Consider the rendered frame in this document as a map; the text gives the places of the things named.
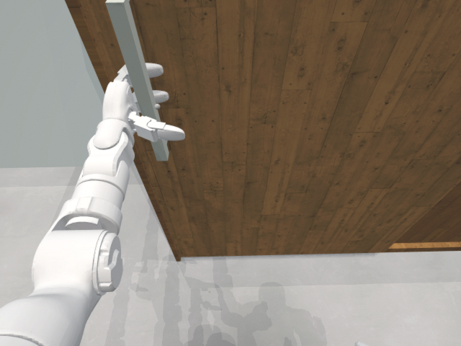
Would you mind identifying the left robot upper arm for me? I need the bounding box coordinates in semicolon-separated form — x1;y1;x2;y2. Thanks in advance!
0;230;123;346

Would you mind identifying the robot left hand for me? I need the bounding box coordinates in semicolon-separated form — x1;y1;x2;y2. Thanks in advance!
102;63;185;142

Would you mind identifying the handle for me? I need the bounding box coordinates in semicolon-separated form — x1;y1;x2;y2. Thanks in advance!
105;0;169;161

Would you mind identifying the left robot forearm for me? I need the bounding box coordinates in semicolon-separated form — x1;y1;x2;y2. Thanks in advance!
32;119;135;288

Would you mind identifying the wardrobe door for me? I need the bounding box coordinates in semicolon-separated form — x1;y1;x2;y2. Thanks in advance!
395;182;461;243
79;0;461;257

